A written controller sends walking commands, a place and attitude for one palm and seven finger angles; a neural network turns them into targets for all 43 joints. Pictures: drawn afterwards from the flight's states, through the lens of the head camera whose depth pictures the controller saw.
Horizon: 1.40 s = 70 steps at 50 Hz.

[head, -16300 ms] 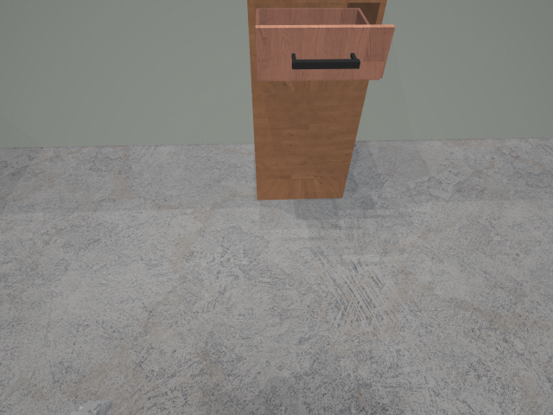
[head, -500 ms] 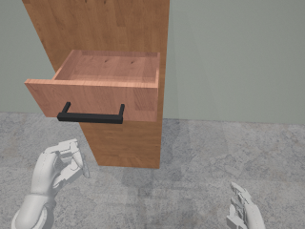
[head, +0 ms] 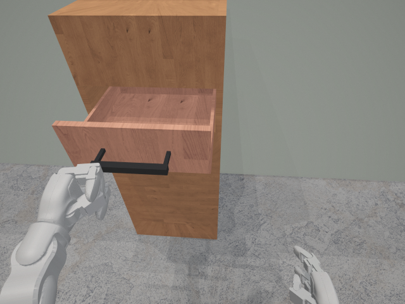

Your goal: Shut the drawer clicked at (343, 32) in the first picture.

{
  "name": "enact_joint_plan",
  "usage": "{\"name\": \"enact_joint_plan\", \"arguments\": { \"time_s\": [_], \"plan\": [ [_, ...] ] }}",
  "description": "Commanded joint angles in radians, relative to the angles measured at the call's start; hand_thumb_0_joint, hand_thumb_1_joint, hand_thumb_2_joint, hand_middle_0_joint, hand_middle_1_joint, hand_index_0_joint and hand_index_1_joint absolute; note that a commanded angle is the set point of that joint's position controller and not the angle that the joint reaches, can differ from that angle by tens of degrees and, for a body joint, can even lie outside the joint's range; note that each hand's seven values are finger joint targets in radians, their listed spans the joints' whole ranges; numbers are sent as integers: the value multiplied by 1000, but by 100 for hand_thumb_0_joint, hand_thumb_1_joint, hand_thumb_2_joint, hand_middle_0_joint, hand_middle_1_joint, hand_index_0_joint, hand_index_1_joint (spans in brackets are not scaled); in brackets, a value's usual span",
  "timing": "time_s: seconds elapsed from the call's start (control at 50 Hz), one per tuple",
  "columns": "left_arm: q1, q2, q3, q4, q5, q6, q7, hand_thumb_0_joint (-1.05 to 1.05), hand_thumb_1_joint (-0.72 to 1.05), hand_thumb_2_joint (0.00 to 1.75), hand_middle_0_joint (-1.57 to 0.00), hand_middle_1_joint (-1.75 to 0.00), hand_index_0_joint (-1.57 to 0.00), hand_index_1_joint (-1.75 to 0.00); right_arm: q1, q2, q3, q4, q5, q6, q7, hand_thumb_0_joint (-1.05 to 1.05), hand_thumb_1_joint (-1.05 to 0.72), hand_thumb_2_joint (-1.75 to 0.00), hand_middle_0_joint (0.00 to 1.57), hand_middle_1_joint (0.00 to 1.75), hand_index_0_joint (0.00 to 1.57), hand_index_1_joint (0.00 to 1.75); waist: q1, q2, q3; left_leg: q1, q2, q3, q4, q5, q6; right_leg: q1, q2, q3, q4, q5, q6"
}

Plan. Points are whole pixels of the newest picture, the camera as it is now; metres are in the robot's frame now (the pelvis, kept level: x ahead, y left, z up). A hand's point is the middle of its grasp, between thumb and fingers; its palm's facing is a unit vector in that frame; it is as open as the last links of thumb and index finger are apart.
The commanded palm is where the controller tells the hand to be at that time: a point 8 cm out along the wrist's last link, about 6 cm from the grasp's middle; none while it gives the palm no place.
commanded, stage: raise the hand and make a fist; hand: left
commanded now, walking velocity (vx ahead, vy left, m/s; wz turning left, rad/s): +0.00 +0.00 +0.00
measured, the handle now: (131, 161) +0.42 +0.23 +0.05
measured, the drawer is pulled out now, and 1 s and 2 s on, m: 0.19 0.19 0.19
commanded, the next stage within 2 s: bring the fist close to the handle in 0.24 s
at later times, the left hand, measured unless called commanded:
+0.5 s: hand (107, 198) +0.25 +0.20 +0.13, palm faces +0.07 -1.00 -0.06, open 3.3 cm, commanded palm +0.22 +0.24 +0.13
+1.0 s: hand (124, 197) +0.29 +0.19 +0.08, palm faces +0.05 -1.00 -0.04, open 3.3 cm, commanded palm +0.27 +0.24 +0.08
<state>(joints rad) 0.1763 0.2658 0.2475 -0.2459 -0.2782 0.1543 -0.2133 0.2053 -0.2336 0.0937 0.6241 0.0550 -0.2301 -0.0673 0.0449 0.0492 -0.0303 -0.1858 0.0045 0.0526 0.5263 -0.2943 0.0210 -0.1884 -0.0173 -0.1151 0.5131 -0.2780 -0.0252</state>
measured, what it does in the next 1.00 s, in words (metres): stands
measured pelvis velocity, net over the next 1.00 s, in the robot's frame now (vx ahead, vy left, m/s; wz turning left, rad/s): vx -0.01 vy -0.01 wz -0.01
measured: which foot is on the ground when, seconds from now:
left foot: down 0.00-1.00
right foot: down 0.00-1.00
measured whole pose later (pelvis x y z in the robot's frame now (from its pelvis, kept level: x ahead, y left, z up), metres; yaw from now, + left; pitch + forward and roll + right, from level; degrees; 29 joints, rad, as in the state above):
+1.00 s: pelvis -0.01 -0.01 -0.01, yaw -1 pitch +1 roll +0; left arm -0.04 0.25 0.24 0.25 -0.24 -0.16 -0.23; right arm 0.24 -0.26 0.05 0.67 0.04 -0.27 -0.08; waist 0.01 0.03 -0.01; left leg -0.32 0.01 0.06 0.60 -0.31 0.01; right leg -0.33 -0.01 -0.11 0.60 -0.29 -0.04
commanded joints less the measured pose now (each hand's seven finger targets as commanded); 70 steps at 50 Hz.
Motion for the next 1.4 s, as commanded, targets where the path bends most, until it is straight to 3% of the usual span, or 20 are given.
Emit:
{"name": "enact_joint_plan", "arguments": {
  "time_s": [0.0, 0.22, 0.3, 0.36, 0.38, 0.46, 0.52, 0.6, 0.7, 0.74, 0.78, 0.82, 0.9, 1.04, 1.08, 1.14, 1.2, 1.32, 1.36, 1.38],
  "plan": [
    [-145, 138, 78, -244, -14, -75, -3, 0, 90, 90, -140, -160, -140, -160, -150, -112, -59, -182, -1, -66, -6, 0, -90, -90, 20, 30, 20, 30, 15, -7, -114, 29, -3, -63, -87, 223, -3, 34, 12, 44, -73, 212, 6],
    [-268, 211, 122, -117, -17, -151, -9, 0, 90, 90, -140, -160, -140, -160, -138, -125, -65, -142, 5, -109, -29, 0, -90, -90, 20, 30, 20, 30, -1, -9, -56, 5, -9, -56, -92, 98, 6, 6, 0, 91, -134, 42, 17],
    [-291, 191, 102, -65, -30, -153, -37, 0, 90, 90, -140, -160, -140, -160, -144, -125, -63, -142, 8, -125, -34, 0, -90, -90, 20, 30, 20, 30, 0, -22, -65, -1, -11, -53, -81, 97, 9, 12, -6, 112, -140, 39, 23],
    [-297, 195, 117, 8, -36, -151, -44, 0, 90, 90, -140, -160, -140, -160, -134, -129, -64, -130, 7, -129, -35, 0, -90, -90, 20, 30, 20, 30, -3, -45, -52, -26, -13, -51, -69, 89, 7, 0, -11, 127, -143, 28, 28],
    [-293, 230, 156, 48, -35, -152, -42, 0, 90, 90, -140, -160, -140, -160, -125, -136, -69, -123, 4, -127, -35, 0, -90, -90, 20, 30, 20, 30, 1, -100, -56, -44, -10, -52, -63, 94, 7, 11, -13, 138, -144, 24, 31],
    [-352, 187, 99, 45, -20, -185, -47, 0, 90, 90, -140, -160, -140, -160, -122, -127, -70, -137, 5, -130, -30, 0, -90, -90, 20, 30, 20, 30, -7, -18, -85, -30, -16, -41, -53, 110, 7, -7, -13, 126, -116, 65, 28],
    [-356, 223, 137, 61, -12, -226, -38, 0, 90, 90, -140, -160, -140, -160, -102, -130, -76, -134, -1, -133, -29, 0, -90, -90, 20, 30, 20, 30, -3, -35, -134, -31, -15, -38, -44, 138, 9, 19, -11, 125, -93, 118, 29],
    [-340, 184, 104, 90, -4, -273, -35, 0, 90, 90, -140, -160, -140, -160, -90, -130, -80, -132, -6, -136, -22, 0, -90, -90, 20, 30, 20, 30, -4, -38, -141, -32, -15, -37, -40, 171, 9, 11, -4, 106, -63, 191, 24],
    [-360, 162, 75, 133, 4, -301, -32, 0, 90, 90, -140, -160, -140, -160, -76, -134, -87, -126, -7, -128, -20, 0, -90, -90, 20, 30, 20, 30, -18, -49, -129, -48, -15, -35, -32, 162, 9, -20, -1, 100, -53, 184, 23],
    [-372, 179, 89, 141, 10, -314, -25, 0, 90, 90, -140, -160, -140, -160, -71, -136, -88, -123, -9, -122, -19, 0, -90, -90, 20, 30, 20, 30, -15, 1, -144, -45, -16, -35, -33, 158, 4, -26, 0, 92, -42, 174, 17],
    [-387, 197, 99, 170, 13, -330, -18, 0, 90, 90, -140, -160, -140, -160, -64, -141, -90, -117, -10, -116, -20, 0, -90, -90, 20, 30, 20, 30, -25, -58, -134, -66, -9, -40, -28, 146, 5, -35, 2, 93, -42, 149, 19],
    [-434, 170, 70, 194, 18, -349, -16, 0, 90, 90, -140, -160, -140, -160, -66, -137, -90, -114, -8, -112, -20, 0, -90, -90, 20, 30, 20, 30, -33, -9, -126, -65, -12, -41, -26, 123, 3, -65, 3, 90, -36, 122, 15],
    [-463, 153, 49, 264, 25, -379, -10, 0, 90, 90, -140, -160, -140, -160, -49, -143, -94, -109, -12, -103, -19, 0, -90, -90, 20, 30, 20, 30, -40, -49, -153, -85, -11, -47, -13, 114, 3, -78, 5, 88, -15, 115, 15],
    [-569, 178, 65, 384, 38, -423, -4, 0, 90, 90, -140, -160, -140, -160, -23, -150, -99, -101, -17, -66, -14, 0, -90, -90, 20, 30, 20, 30, -47, -22, -194, -116, -10, -55, 16, 122, -3, -108, 6, 83, 32, 135, 7],
    [-585, 196, 76, 416, 45, -444, 0, 0, 90, 90, -140, -160, -140, -160, -10, -154, -102, -97, -20, -53, -11, 0, -90, -90, 20, 30, 20, 30, -49, -48, -215, -128, -7, -55, 29, 144, -2, -104, 8, 83, 46, 158, 7],
    [-600, 163, 54, 460, 45, -470, -3, 0, 90, 90, -140, -160, -140, -160, 0, -148, -105, -98, -20, -38, -3, 0, -90, -90, 20, 30, 20, 30, -54, -9, -230, -133, -9, -49, 47, 154, -6, -125, 8, 82, 66, 180, 5],
    [-611, 165, 55, 512, 51, -495, -2, 0, 90, 90, -140, -160, -140, -160, 19, -155, -109, -98, -23, -20, 4, 0, -90, -90, 20, 30, 20, 30, -56, -29, -238, -160, -6, -55, 64, 172, -6, -140, 10, 78, 91, 196, 3],
    [-674, 210, 92, 581, 53, -541, -10, 0, 90, 90, -140, -160, -140, -160, 48, -162, -119, -93, -27, 18, 11, 0, -90, -90, 20, 30, 20, 30, -66, -37, -269, -212, -7, -50, 104, 167, -6, -158, 11, 88, 125, 211, 5],
    [-679, 208, 92, 549, 49, -558, -14, 0, 90, 90, -140, -160, -140, -160, 49, -157, -122, -105, -27, 26, 14, 0, -90, -90, 20, 30, 20, 30, -58, -5, -320, -191, -7, -51, 109, 184, -6, -146, 13, 88, 136, 218, 3],
    [-679, 230, 104, 538, 48, -564, -13, 0, 90, 90, -140, -160, -140, -160, 53, -161, -122, -108, -29, 30, 13, 0, -90, -90, 20, 30, 20, 30, -61, -30, -334, -195, -3, -54, 114, 192, -2, -135, 16, 90, 140, 222, 4]
  ]
}}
